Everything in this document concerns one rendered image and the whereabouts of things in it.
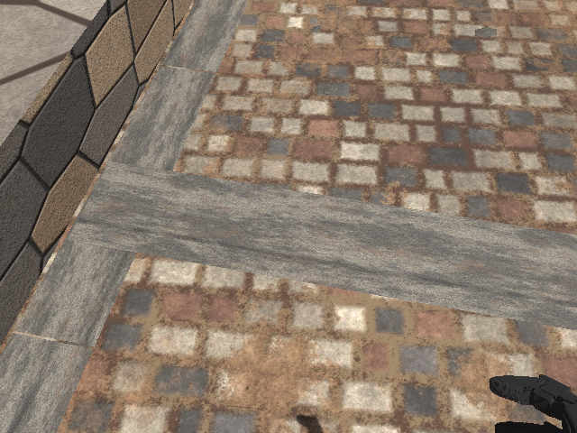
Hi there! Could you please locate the robot right hand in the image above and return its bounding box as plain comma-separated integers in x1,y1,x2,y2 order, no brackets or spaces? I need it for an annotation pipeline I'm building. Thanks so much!
489,374,577,433

